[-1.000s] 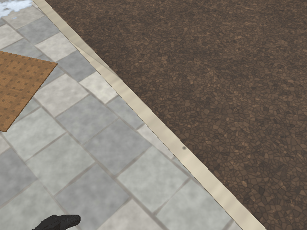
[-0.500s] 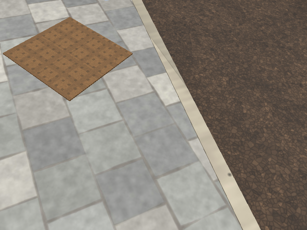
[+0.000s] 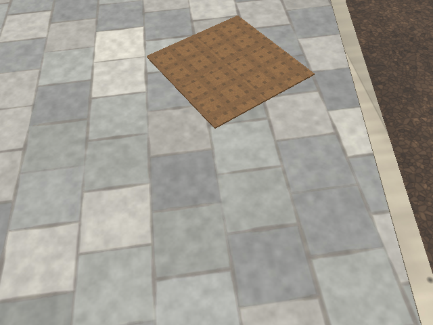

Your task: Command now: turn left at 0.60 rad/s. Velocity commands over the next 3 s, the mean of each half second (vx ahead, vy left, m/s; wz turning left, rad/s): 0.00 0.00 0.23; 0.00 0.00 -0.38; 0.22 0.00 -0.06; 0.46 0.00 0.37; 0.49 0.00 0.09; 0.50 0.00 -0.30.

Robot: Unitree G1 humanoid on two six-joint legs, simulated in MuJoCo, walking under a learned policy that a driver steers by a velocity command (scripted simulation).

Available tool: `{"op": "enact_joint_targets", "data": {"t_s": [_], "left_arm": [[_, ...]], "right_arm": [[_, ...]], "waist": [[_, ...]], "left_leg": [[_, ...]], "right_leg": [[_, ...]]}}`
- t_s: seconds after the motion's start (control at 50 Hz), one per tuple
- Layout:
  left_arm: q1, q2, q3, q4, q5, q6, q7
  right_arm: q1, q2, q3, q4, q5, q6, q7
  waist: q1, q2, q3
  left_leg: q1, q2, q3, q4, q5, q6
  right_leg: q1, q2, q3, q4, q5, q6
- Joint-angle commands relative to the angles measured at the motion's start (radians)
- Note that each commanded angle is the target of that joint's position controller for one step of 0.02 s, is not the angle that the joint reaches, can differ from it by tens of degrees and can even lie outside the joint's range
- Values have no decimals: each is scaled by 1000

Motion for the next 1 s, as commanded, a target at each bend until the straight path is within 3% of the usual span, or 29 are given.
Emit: {"op": "enact_joint_targets", "data": {"t_s": [0.02, 0.06, 0.12, 0.16, 0.18, 0.2, 0.22, 0.24, 0.26, 0.32, 0.36, 0.42, 0.48, 0.54, 0.56, 0.58, 0.6, 0.62, 0.68, 0.72, 0.76, 0.78, 0.8, 0.82, 0.84, 0.86, 0.88, 0.94, 1.0], "left_arm": [[-7, 187, 47, -61, 1, 2, 9], [-15, 215, 54, -58, -7, 6, -2], [-11, 232, 54, -45, -28, 5, -17], [-31, 219, 45, -35, -48, 3, -20], [25, 181, 31, -7, -47, -3, -24], [61, 111, 5, -11, -2, -11, -31], [27, 80, -10, -46, 15, -14, -28], [-32, 162, 14, -46, -4, -7, -16], [-28, 176, 22, -39, -18, 0, -15], [24, 173, 31, 9, -10, 17, -4], [61, 142, 22, 26, -17, 18, -6], [45, 98, -1, 35, -16, 21, -11], [32, 137, 2, 25, -23, 21, -13], [53, 165, 5, 17, -14, 15, -15], [47, 198, 10, 4, -8, 13, -14], [45, 243, 23, 5, -17, 13, -11], [52, 235, 28, 7, -29, 12, -11], [51, 226, 28, -1, -25, 9, -11], [41, 224, 29, -21, -14, -2, -3], [22, 223, 32, -33, -22, -12, -4], [-37, 220, 35, -52, -45, 4, 1], [-39, 191, 29, -67, -45, 14, 5], [6, 142, 18, -80, -37, 21, 7], [26, 182, 29, -89, -24, 21, 8], [48, 226, 51, -72, -23, 23, 4], [68, 224, 60, -53, -34, 30, 0], [80, 206, 59, -42, -38, 38, 1], [26, 148, 40, -64, -37, 43, -4], [-28, 112, 19, -96, -31, 42, -12]], "right_arm": [[-83, -32, 6, -117, -4, -17, 9], [-87, -17, 18, -127, -14, -20, 15], [-52, -35, 13, -117, -12, -18, 19], [20, -31, 10, -87, -15, -18, 22], [37, -52, 5, -81, -18, -20, 18], [62, -122, -7, -92, -21, -22, 5], [19, -152, 1, -115, -53, -32, 4], [32, -93, 13, -108, -64, -52, 12], [0, -67, 26, -88, -62, -67, 15], [-84, -55, 35, -71, -39, -81, 10], [-102, -20, 46, -60, -42, -82, 7], [-108, 23, 60, -31, -50, -80, 7], [-104, -27, 46, 1, -51, -75, 7], [-91, -59, 32, 24, -29, -66, -5], [-72, -57, 29, 29, -32, -68, -11], [-53, -50, 26, 18, -47, -70, -14], [-75, -36, 26, 11, -54, -68, -21], [-109, -21, 25, 4, -50, -64, -27], [-120, 27, 25, -15, -37, -55, -27], [-92, 28, 21, -13, -33, -67, -14], [-24, 15, 13, 15, -27, -82, -1], [7, -31, -1, 26, -35, -83, 0], [-12, -113, -21, 20, -44, -76, -1], [-7, -101, -13, -2, -60, -81, 5], [-14, -54, 7, -15, -61, -91, 5], [-55, -40, 13, -19, -56, -97, 4], [-91, -45, 11, -23, -45, -100, -1], [-43, -47, 14, -4, -42, -95, -18], [-15, -61, 11, 10, -39, -85, -23]], "waist": [[45, -206, -122], [47, -215, -131], [34, -230, -131], [-16, -208, -133], [-18, -153, -139], [4, 60, -200], [12, 249, -190], [-50, 149, -196], [-25, 134, -163], [10, 101, -123], [26, 93, -140], [5, 91, -135], [-8, 100, -105], [15, 57, -78], [3, 11, -80], [-33, -99, -86], [-19, -162, -93], [-6, -198, -82], [4, -288, -73], [-9, -266, -90], [-46, -216, -123], [-36, -137, -144], [16, 116, -115], [-6, 231, -117], [-1, 123, -108], [30, 53, -91], [43, 34, -71], [3, 56, -83], [-24, 68, -122]], "left_leg": [[-77, 52, 47, -123, 7, -15], [36, 58, 78, -237, -12, 1], [144, 37, 111, -406, 21, 34], [294, 13, 136, -657, 208, 84], [421, 20, 102, -763, 336, 112], [600, 205, -133, -765, 650, 161], [536, 412, -347, -751, 778, 356], [467, 402, -328, -763, 713, 427], [440, 346, -252, -767, 657, 394], [383, 262, -145, -768, 658, 322], [371, 231, -96, -769, 657, 318], [375, 216, -69, -773, 534, 309], [359, 243, -101, -768, 421, 322], [341, 229, -88, -736, 334, 275], [332, 199, -61, -696, 282, 235], [313, 129, 10, -656, 228, 196], [324, 67, 92, -598, 201, 156], [314, 26, 139, -523, 182, 129], [186, -28, 106, -411, 29, 120], [157, -18, 64, -424, -81, 133], [287, 0, 63, -652, 139, 135], [392, 78, 5, -721, 266, 150], [462, 236, -192, -784, 372, 233], [438, 420, -368, -821, 539, 376], [425, 437, -350, -814, 606, 422], [412, 386, -248, -799, 589, 386], [415, 339, -167, -801, 543, 347], [454, 282, -44, -801, 635, 339], [515, 295, -9, -791, 645, 354]], "right_leg": [[215, -254, 145, -99, 453, -220], [161, -261, 118, -97, 468, -221], [140, -273, 118, -71, 454, -211], [93, -251, 92, 0, 400, -163], [19, -219, 56, 54, 308, -99], [-131, -137, -30, 244, 12, 2], [-283, -41, -28, 384, -392, 71], [-273, -57, 56, 528, -429, 88], [-281, -62, 77, 582, -387, 87], [-255, -58, 86, 605, -233, 99], [-199, -51, 76, 550, -173, 108], [-114, -60, 66, 340, -147, 108], [-74, -41, 39, 227, -139, 93], [-26, -27, 29, 53, 74, 45], [-11, -59, 81, 54, 244, 19], [-13, -89, 123, 86, 355, -22], [-60, -113, 194, 45, 279, -73], [-84, -151, 277, -12, 224, -106], [-25, -227, 451, -80, 212, -191], [24, -229, 465, -51, 282, -190], [-9, -167, 409, 19, 271, -124], [-84, -109, 346, 110, 169, -70], [-271, 35, 177, 298, -74, 5], [-348, 55, 124, 520, -403, 47], [-368, 30, 184, 706, -417, 63], [-377, 16, 194, 770, -355, 70], [-399, 5, 189, 766, -283, 79], [-387, 11, 145, 696, -175, 115], [-325, 0, 120, 523, -183, 125]]}}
